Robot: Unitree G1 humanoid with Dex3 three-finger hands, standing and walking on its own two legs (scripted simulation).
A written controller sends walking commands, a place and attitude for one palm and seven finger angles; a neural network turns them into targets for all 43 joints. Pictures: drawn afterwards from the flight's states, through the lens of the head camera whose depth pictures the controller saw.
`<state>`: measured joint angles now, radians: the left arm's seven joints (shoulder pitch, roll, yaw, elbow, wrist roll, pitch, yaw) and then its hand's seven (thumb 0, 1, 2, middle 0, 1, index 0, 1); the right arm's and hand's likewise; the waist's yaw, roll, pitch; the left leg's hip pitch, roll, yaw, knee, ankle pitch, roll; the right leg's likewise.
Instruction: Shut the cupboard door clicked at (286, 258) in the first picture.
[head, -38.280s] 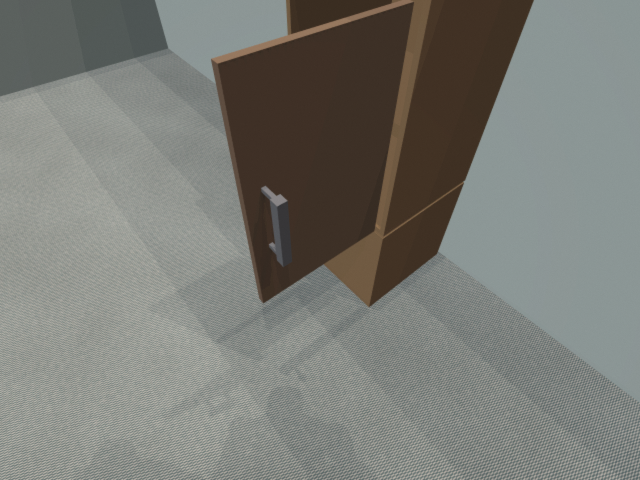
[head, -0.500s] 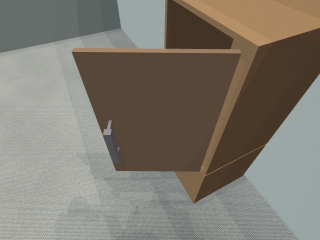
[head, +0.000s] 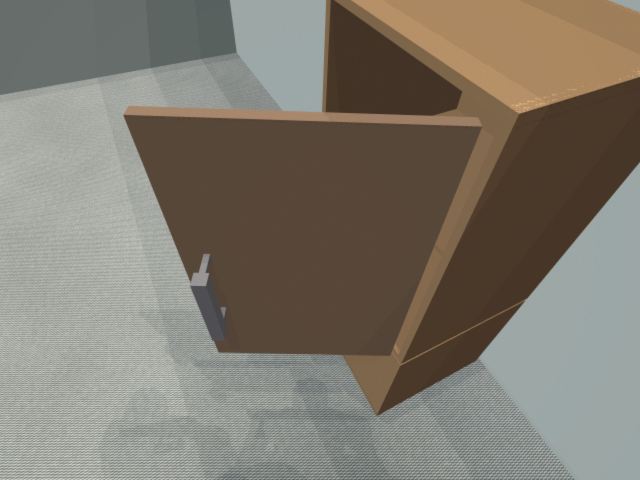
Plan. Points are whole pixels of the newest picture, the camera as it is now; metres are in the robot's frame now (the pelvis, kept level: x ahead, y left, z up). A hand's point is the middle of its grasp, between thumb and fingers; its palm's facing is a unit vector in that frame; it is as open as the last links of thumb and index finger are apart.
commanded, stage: come to a stop and stand still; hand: left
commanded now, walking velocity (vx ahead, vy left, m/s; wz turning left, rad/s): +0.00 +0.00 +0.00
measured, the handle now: (213, 299) +0.39 +0.20 -0.08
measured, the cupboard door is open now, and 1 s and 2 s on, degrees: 63 63 63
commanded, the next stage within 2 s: look again from close up in 0.14 s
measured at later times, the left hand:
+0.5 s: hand out of the picture +0.01 +0.17 -0.18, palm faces +0.01 -0.98 -0.18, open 7.4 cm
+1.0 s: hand out of the picture +0.01 +0.16 -0.18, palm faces +0.02 -0.98 -0.18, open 7.4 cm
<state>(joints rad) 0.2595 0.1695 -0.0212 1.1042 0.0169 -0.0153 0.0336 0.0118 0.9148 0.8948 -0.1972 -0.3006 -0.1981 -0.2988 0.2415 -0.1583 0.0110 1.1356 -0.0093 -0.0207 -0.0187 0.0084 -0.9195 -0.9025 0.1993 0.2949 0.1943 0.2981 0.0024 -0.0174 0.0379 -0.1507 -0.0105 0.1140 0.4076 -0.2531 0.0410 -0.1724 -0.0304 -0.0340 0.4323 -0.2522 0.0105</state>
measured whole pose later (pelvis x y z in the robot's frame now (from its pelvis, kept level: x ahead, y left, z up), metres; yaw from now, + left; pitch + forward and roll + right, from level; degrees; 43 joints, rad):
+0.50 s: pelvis +0.01 +0.00 +0.00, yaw +0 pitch +0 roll +0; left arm 0.27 0.16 -0.02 1.12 0.02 -0.01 0.04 0.01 0.91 0.89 -0.20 -0.30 -0.20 -0.30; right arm 0.25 -0.15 0.01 1.15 -0.01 -0.02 -0.03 0.01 -0.92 -0.90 0.20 0.29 0.19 0.30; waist 0.01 -0.02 0.04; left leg -0.12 -0.01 0.11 0.38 -0.26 0.03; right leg -0.14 -0.03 -0.04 0.41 -0.26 0.01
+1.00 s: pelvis +0.01 -0.01 +0.00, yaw +0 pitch +0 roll +1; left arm 0.28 0.15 0.00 1.10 0.02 -0.01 0.04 0.01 0.91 0.89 -0.20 -0.30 -0.20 -0.30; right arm 0.26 -0.13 0.00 1.15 -0.01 -0.02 -0.04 0.01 -0.92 -0.90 0.20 0.29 0.20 0.30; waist 0.01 -0.03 0.05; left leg -0.13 -0.01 0.11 0.38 -0.25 0.03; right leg -0.16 -0.03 -0.04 0.43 -0.27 0.00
